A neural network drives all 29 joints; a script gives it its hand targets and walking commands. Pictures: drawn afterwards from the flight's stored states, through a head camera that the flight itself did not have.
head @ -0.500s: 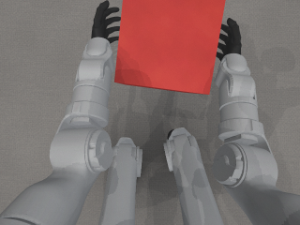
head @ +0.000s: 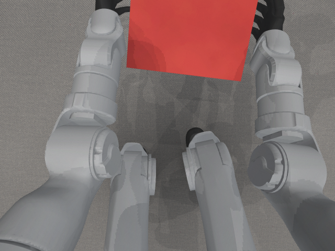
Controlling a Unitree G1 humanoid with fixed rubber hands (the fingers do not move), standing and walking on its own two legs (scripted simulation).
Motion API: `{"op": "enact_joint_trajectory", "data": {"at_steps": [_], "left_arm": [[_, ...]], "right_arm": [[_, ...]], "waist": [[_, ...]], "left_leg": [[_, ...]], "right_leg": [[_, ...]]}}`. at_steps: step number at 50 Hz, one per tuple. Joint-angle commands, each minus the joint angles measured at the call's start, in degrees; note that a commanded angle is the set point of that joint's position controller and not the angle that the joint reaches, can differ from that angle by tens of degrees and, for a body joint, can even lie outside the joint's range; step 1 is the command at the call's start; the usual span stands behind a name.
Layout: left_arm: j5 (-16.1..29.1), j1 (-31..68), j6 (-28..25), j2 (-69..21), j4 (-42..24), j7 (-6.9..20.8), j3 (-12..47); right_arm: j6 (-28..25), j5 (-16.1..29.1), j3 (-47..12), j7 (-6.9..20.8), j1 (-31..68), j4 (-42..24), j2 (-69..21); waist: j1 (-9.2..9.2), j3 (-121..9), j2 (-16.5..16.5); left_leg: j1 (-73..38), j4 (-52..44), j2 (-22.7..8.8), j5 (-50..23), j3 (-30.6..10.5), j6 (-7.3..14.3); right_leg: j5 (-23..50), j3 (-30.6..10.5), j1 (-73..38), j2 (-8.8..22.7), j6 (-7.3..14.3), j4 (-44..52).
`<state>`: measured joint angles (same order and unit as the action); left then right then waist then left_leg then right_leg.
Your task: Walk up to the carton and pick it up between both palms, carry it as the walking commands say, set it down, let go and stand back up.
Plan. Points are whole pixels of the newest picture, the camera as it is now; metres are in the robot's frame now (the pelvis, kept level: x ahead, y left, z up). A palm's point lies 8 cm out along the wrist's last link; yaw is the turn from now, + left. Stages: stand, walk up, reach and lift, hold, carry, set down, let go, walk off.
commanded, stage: set down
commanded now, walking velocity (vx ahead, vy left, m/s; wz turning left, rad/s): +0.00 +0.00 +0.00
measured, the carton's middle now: (185, 24) +0.54 -0.10 -0.24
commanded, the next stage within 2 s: none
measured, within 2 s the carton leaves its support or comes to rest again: rests again in 1.18 s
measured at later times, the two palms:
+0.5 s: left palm (108, 14) +0.57 +0.06 -0.20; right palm (251, 31) +0.50 -0.23 -0.20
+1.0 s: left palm (106, 19) +0.57 +0.07 -0.21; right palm (248, 35) +0.49 -0.23 -0.21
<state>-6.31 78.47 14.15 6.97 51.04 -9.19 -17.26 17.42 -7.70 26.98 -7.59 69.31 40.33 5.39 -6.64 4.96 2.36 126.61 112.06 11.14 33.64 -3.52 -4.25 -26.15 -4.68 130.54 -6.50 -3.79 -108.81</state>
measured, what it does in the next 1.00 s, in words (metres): stands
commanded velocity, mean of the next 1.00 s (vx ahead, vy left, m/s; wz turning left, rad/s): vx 0.00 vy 0.00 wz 0.00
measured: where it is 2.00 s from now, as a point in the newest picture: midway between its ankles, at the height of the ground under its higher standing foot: (168, 175)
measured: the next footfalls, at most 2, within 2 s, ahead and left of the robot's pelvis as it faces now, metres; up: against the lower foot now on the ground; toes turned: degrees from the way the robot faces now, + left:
none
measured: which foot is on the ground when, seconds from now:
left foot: down 0.00-1.00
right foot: down 0.00-1.00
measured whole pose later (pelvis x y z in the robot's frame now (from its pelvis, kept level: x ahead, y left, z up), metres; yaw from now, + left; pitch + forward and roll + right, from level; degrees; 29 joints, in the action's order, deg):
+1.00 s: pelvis -0.01 +0.00 -0.04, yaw +0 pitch +39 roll -1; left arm -1.0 87.4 13.4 14.3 60.2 -7.7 -12.1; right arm 16.0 -5.9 24.4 -3.9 78.4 50.2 10.1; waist -7.8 18.5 2.9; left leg 127.1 122.7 10.2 35.1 -1.8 -2.6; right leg -29.2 -1.1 129.6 -1.3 -1.6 -119.4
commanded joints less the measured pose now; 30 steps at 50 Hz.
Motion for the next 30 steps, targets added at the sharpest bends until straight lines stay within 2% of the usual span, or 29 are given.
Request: {"op": "enact_joint_trajectory", "data": {"at_steps": [1,4,6,9,12,15,17,19,21,24,29,30], "left_arm": [[5.15,30.89,-0.16,-50.77,1.85,15.93,20.91],[5.63,32.13,-0.12,-49.86,2.87,16.55,19.81],[5.41,33.11,0.00,-48.76,3.48,16.87,18.98],[5.33,32.95,-0.42,-47.79,4.61,17.18,18.49],[6.42,32.74,-0.87,-48.70,4.40,17.36,20.15],[8.57,33.00,-1.23,-50.77,2.44,17.04,23.97],[9.71,33.54,-1.30,-51.97,1.05,16.59,26.09],[10.12,33.35,-1.25,-53.49,0.31,16.15,27.42],[11.02,33.69,-1.62,-54.36,-1.13,15.54,28.23],[11.51,33.51,-2.18,-53.64,-1.03,14.71,27.60],[8.88,31.85,-1.58,-50.83,3.46,14.00,23.46],[7.57,32.41,-1.52,-48.67,5.78,14.06,21.48]], "right_arm": [[-2.67,8.10,-27.28,17.90,43.99,-1.97,-43.21],[-2.72,7.95,-26.82,17.85,45.82,-1.80,-42.55],[-2.94,7.86,-25.72,17.80,47.50,-2.56,-41.21],[-3.83,7.98,-24.26,17.58,47.90,-1.91,-38.91],[-4.36,7.92,-23.26,17.73,45.32,-0.35,-38.11],[-4.97,8.51,-23.54,18.06,43.40,-1.51,-38.17],[-5.12,9.37,-23.84,18.52,42.83,-2.04,-38.07],[-5.29,10.13,-24.33,19.00,43.06,-2.23,-37.88],[-5.45,10.75,-25.29,19.43,43.62,-3.14,-37.62],[-5.43,11.13,-26.41,19.96,44.87,-3.68,-37.49],[-4.92,11.10,-26.21,20.79,47.11,-3.04,-36.29],[-4.98,11.15,-25.54,20.76,48.01,-1.88,-35.12]], "waist": [[-1.34,-64.99,1.72],[-2.04,-63.41,0.03],[-2.73,-60.04,0.42],[-2.58,-55.86,2.68],[-4.51,-56.31,4.66],[-7.23,-61.54,6.91],[-7.96,-63.45,9.02],[-7.53,-63.81,10.81],[-7.83,-63.87,10.82],[-8.18,-61.74,7.69],[-5.56,-57.32,5.51],[-3.83,-54.81,5.83]], "left_leg": [[-22.13,-6.30,-0.52,-12.00,7.06,3.31],[-19.77,-4.87,-0.70,-10.02,7.14,3.73],[-17.57,-4.27,-0.90,-9.26,6.96,3.92],[-14.17,-3.02,-1.02,-9.86,6.85,3.63],[-15.91,-1.88,-0.94,-12.30,6.41,3.25],[-21.61,-0.47,-0.79,-17.48,5.92,2.70],[-24.89,0.09,-0.67,-20.29,5.74,2.37],[-25.85,0.13,-0.38,-21.66,5.60,2.12],[-27.61,0.35,-0.27,-23.97,4.90,2.15],[-27.50,0.62,-0.08,-25.26,3.97,2.79],[-26.75,-0.01,-0.28,-21.39,3.47,3.79],[-23.16,-0.77,-0.53,-16.04,4.05,3.98]], "right_leg": [[17.74,8.88,-46.37,0.64,0.80,2.83],[16.49,8.85,-46.41,0.79,0.89,1.92],[15.86,8.55,-44.93,0.89,0.98,1.70],[18.20,7.52,-44.56,0.96,1.41,0.77],[20.59,7.62,-44.48,0.92,1.85,-0.60],[24.68,8.69,-44.63,0.83,2.25,-2.56],[26.24,9.07,-42.94,0.91,2.62,-3.38],[26.46,9.24,-41.43,0.95,3.04,-4.10],[27.26,9.54,-39.46,1.17,3.16,-4.73],[27.30,9.87,-37.98,1.48,2.87,-5.30],[22.28,9.91,-35.50,1.90,2.69,-5.73],[18.47,9.29,-35.86,2.28,2.83,-5.24]]}}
